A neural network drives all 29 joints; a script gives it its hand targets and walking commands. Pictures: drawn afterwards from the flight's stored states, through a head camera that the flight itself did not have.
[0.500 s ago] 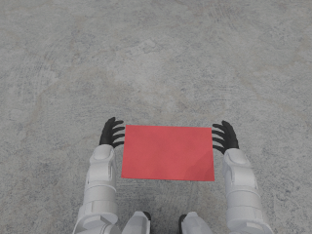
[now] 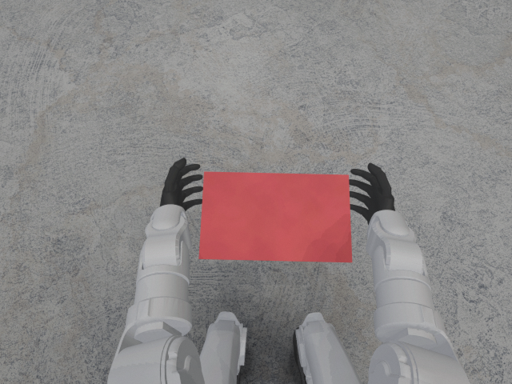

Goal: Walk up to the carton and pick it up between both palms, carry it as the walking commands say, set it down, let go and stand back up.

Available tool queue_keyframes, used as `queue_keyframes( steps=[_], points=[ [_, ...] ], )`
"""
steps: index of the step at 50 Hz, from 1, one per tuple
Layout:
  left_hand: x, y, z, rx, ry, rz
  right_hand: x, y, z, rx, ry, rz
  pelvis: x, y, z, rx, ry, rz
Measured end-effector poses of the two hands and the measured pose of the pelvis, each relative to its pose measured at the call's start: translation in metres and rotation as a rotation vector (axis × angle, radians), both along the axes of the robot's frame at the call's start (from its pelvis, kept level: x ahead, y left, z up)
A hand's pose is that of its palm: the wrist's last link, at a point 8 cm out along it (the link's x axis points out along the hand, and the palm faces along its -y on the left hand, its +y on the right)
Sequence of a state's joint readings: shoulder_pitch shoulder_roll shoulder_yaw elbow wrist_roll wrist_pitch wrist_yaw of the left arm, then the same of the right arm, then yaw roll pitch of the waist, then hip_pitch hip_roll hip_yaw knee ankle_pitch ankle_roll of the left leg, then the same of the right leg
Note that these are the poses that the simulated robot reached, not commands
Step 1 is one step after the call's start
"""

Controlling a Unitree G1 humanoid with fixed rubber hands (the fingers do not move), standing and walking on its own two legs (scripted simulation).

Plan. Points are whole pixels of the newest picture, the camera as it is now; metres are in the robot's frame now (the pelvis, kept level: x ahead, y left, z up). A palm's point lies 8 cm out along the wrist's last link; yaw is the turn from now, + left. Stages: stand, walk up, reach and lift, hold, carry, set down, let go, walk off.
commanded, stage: set down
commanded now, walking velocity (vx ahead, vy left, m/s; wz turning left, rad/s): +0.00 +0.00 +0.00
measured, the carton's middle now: (273, 222) +0.40 -0.01 -0.16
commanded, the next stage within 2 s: none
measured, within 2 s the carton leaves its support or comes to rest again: neither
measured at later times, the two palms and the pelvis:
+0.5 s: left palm (190, 211) +0.43 +0.15 -0.15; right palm (361, 217) +0.41 -0.18 -0.15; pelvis -0.01 +0.00 -0.08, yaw -1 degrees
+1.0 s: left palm (199, 216) +0.44 +0.15 -0.25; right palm (346, 222) +0.42 -0.18 -0.24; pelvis -0.04 -0.01 -0.15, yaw -1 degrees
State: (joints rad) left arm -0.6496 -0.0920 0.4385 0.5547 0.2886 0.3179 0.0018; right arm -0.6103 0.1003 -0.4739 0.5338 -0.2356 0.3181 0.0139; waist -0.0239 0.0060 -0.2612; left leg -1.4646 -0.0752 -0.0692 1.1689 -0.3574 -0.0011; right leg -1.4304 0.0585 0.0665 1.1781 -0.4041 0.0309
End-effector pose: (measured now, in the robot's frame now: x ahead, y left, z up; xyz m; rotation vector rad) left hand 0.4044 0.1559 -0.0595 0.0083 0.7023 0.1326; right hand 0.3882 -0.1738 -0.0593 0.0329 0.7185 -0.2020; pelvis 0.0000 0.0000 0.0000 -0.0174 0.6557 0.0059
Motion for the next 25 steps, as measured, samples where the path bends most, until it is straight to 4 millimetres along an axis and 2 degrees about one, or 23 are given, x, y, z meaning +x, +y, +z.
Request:
queue_keyframes(
  steps=[25],
  points=[
    [0.023, -0.005, -0.094, 0.011, -0.003, 0.003, 0.019, -0.003, -0.091, -0.009, -0.007, -0.023, -0.012, -0.003, -0.077, -0.010, 0.142, -0.004]
  ],
)
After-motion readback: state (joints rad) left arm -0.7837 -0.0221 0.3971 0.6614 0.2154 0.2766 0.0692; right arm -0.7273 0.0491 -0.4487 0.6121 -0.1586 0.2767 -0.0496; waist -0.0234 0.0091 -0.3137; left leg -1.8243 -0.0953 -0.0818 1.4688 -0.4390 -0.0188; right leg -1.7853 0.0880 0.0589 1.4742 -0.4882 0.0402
